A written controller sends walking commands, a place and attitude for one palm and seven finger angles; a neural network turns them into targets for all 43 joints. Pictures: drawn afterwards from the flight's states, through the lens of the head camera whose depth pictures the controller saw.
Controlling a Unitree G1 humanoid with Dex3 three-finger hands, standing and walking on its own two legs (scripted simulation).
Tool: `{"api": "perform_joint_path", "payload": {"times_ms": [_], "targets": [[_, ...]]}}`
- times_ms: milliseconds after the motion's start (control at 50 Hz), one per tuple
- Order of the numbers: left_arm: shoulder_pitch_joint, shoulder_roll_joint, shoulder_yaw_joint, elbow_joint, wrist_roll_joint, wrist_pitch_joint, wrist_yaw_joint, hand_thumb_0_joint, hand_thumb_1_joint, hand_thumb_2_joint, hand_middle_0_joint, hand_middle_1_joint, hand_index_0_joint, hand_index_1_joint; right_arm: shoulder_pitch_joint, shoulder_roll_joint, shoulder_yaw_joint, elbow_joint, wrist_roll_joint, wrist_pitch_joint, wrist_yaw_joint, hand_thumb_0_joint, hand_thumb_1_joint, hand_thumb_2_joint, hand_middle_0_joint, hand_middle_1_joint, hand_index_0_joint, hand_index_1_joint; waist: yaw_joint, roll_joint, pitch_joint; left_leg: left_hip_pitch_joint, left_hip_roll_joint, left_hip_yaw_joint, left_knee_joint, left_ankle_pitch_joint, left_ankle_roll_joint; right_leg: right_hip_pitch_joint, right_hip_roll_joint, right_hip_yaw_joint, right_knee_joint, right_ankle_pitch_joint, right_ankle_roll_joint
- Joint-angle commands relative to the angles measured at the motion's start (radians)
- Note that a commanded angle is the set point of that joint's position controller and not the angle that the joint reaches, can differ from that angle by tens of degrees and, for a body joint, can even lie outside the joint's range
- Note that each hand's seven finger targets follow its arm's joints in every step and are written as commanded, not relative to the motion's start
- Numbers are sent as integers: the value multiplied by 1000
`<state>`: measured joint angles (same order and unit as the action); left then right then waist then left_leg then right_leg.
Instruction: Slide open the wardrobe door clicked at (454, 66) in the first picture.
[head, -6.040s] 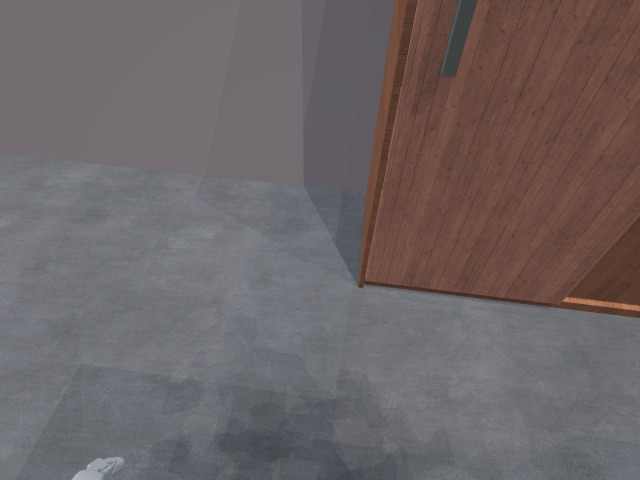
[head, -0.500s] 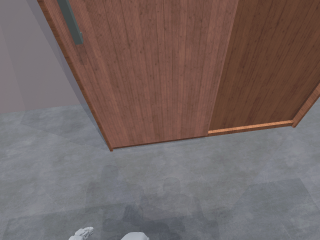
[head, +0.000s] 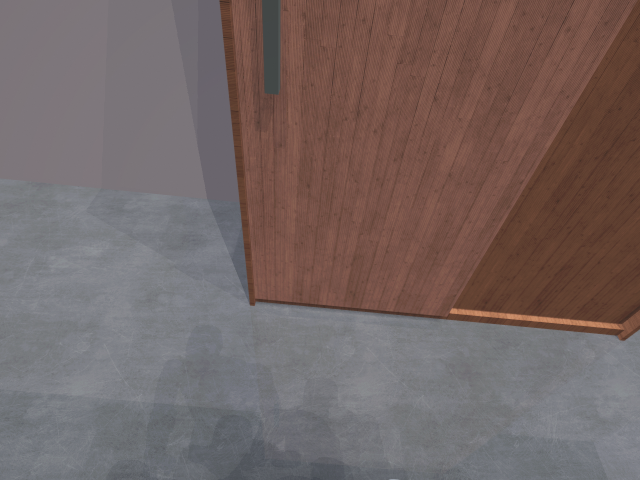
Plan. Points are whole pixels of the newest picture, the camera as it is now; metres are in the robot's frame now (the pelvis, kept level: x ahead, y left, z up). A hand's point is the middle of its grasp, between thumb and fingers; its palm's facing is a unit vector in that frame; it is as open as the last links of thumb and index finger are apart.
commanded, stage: take the last steps up to it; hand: left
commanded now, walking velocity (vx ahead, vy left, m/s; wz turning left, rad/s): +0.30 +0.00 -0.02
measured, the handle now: (273, 7) +0.80 +0.17 +0.25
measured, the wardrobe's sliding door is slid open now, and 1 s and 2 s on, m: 0.00 0.00 0.00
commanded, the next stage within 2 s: come to a stop and stand still in 0.68 s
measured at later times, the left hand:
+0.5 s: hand (244, 412) +0.25 +0.13 -0.17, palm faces +0.08 -0.98 -0.20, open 7.2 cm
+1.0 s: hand (217, 397) +0.28 +0.18 -0.19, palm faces +0.05 -0.99 -0.15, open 7.4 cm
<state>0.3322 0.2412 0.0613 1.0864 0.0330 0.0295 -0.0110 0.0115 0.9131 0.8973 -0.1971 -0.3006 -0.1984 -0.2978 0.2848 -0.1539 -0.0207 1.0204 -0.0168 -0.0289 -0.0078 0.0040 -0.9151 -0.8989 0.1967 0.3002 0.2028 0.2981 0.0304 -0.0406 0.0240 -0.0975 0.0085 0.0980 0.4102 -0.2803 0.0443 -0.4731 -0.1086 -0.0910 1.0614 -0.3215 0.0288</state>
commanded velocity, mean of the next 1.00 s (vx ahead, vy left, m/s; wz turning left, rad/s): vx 0.12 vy -0.02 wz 0.01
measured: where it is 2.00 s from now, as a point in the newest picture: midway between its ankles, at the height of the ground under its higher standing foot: outside the picture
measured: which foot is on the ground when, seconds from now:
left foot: down 0.00-0.36, up 0.38-0.76, down 0.78-1.00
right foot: up 0.00-0.32, down 0.34-0.78, up 0.80-1.00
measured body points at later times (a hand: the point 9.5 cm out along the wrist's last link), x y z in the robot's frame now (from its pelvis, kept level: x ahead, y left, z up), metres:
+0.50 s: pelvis +0.16 -0.05 -0.01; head +0.17 -0.05 +0.44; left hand +0.25 +0.18 -0.15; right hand +0.10 -0.27 -0.17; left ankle +0.11 +0.09 -0.66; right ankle +0.19 -0.14 -0.74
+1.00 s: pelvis +0.28 +0.02 +0.00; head +0.31 +0.04 +0.44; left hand +0.28 +0.24 -0.18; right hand +0.37 -0.21 -0.14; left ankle +0.33 +0.10 -0.74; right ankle +0.27 -0.12 -0.70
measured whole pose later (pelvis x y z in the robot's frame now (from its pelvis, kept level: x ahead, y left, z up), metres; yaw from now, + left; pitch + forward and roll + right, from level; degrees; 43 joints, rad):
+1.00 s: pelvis +0.28 +0.02 +0.00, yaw -1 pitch -1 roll -1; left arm 0.28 0.16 0.04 1.09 0.02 0.03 0.03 0.01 0.91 0.90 -0.20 -0.30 -0.20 -0.30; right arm 0.13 -0.14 -0.03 1.03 -0.01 -0.02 -0.04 -0.02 -0.95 -0.90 0.20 0.30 0.21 0.30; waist 0.03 -0.04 0.07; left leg -0.26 0.03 0.17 0.46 -0.19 0.07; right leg -0.37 -0.07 -0.06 0.88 -0.44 0.04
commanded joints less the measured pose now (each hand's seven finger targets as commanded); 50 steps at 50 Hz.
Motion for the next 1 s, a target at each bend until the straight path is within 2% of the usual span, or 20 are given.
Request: {"api": "perform_joint_path", "payload": {"times_ms": [0,200,240,280,300,320,340,360,400,440,480,640,700,720,740,760,780,840,880,980], "targets": [[-66,12,-4,-80,-5,-32,-3,0,900,900,-200,-300,-200,-300,113,-137,-33,7,6,-31,-21,0,-900,-900,200,300,200,300,-34,137,99,36,247,-203,-271,108,121,-183,-24,37,2,84,25],[-273,-39,-3,-148,-12,-49,-8,0,900,900,-200,-300,-200,-300,233,-109,-38,99,-12,-37,-29,0,-900,-900,200,300,200,300,-81,150,153,66,277,-157,-207,307,130,-92,4,-9,-348,69,-3],[-248,-33,0,-146,-12,-59,-8,0,900,900,-200,-300,-200,-300,233,-114,-40,108,-15,-35,-29,0,-900,-900,200,300,200,300,-65,138,128,59,266,-145,-130,392,115,15,41,-37,-442,51,-24],[-64,-8,12,-84,-7,-75,-5,0,900,900,-200,-300,-200,-300,220,-115,-38,114,-6,-35,-28,0,-900,-900,200,300,200,300,21,101,24,0,203,-73,95,521,65,301,87,-65,-559,142,-48],[84,57,28,-39,-2,-89,4,0,900,900,-200,-300,-200,-300,216,-95,-37,104,5,-42,-20,0,-900,-900,200,300,200,300,83,26,-76,-167,153,-33,317,437,25,568,-24,69,-576,162,-101],[238,171,59,-3,-3,-98,17,0,900,900,-200,-300,-200,-300,234,-42,-28,66,15,-52,-13,0,-900,-900,200,300,200,300,114,-224,-209,-422,9,38,638,-86,-26,796,-313,466,-674,275,-217],[237,185,61,1,-23,-94,23,0,900,900,-200,-300,-200,-300,185,-80,-34,42,18,-40,-15,0,-900,-900,200,300,200,300,107,-176,-204,-473,17,-60,837,-294,-18,717,-399,581,-770,199,-282],[134,153,55,-26,-21,-88,28,0,900,900,-200,-300,-200,-300,103,-67,-42,31,11,-36,-9,0,-900,-900,200,300,200,300,97,-86,-111,-530,69,-105,904,-224,-15,581,-369,537,-807,47,-279],[-7,48,23,-60,-16,-88,34,0,900,900,-200,-300,-200,-300,64,-34,-42,23,-4,-17,-1,0,-900,-900,200,300,200,300,22,4,44,-502,129,-116,852,-85,-23,313,-285,352,-859,-40,-208],[-44,3,7,-60,-8,-97,36,0,900,900,-200,-300,-200,-300,131,-2,-39,47,-12,4,6,0,-900,-900,200,300,200,300,-31,-33,41,-419,132,-82,749,-35,-46,222,-215,199,-879,64,-168],[-51,-15,7,-69,-4,-102,35,0,900,900,-200,-300,-200,-300,147,13,-40,44,-15,19,10,0,-900,-900,200,300,200,300,-56,-80,48,-382,131,-48,646,-4,-67,156,-177,107,-883,126,-156],[5,67,11,-34,-4,-104,27,0,900,900,-200,-300,-200,-300,-56,-31,-36,-46,-5,-3,34,0,-900,-900,200,300,200,300,-14,-68,55,-327,98,-6,284,48,-70,266,-188,106,-830,218,-170],[-2,63,15,-28,-10,-89,30,0,900,900,-200,-300,-200,-300,-15,-58,-36,-33,-6,-15,27,0,-900,-900,200,300,200,300,-45,-52,47,-140,64,25,127,110,-63,220,-149,70,-736,177,-131],[15,41,8,-27,-12,-82,30,0,900,900,-200,-300,-200,-300,44,-87,-40,-13,-7,-22,21,0,-900,-900,200,300,200,300,-67,29,16,-11,65,7,59,130,-57,176,-104,43,-619,161,-109],[36,6,2,-37,-14,-75,25,0,900,900,-200,-300,-200,-300,138,-166,-57,4,-15,-29,12,0,-900,-900,200,300,200,300,-97,219,-43,118,202,-165,-4,189,-5,79,-6,-30,-400,28,-63],[45,-39,-8,-57,-19,-74,24,0,900,900,-200,-300,-200,-300,205,-245,-70,16,-17,-21,2,0,-900,-900,200,300,200,300,-106,393,-64,162,388,-385,-107,291,89,-40,89,-91,-152,-292,-24],[27,-27,-15,-57,-14,-65,36,0,900,900,-200,-300,-200,-300,181,-216,-54,24,-15,-15,-14,0,-900,-900,200,300,200,300,-105,336,-84,117,416,-418,-140,309,117,-49,66,18,-34,-316,-28],[31,-51,-23,-5,-21,-50,35,0,900,900,-200,-300,-200,-300,-51,-113,-14,-21,-4,-17,-30,0,-900,-900,200,300,200,300,-19,140,3,-117,339,-212,-131,563,108,88,-11,82,-106,-159,-3],[74,-55,-27,15,-23,-26,40,0,900,900,-200,-300,-200,-300,-80,-119,-14,-10,3,-12,-37,0,-900,-900,200,300,200,300,-6,140,-43,-97,311,-145,-120,645,100,147,1,73,-175,-107,13],[26,-23,1,-47,-8,17,43,0,900,900,-200,-300,-200,-300,-52,-159,-55,-12,0,19,-48,0,-900,-900,200,300,200,300,-36,138,-66,-47,357,-163,-83,676,144,60,35,73,-95,-116,16]]}}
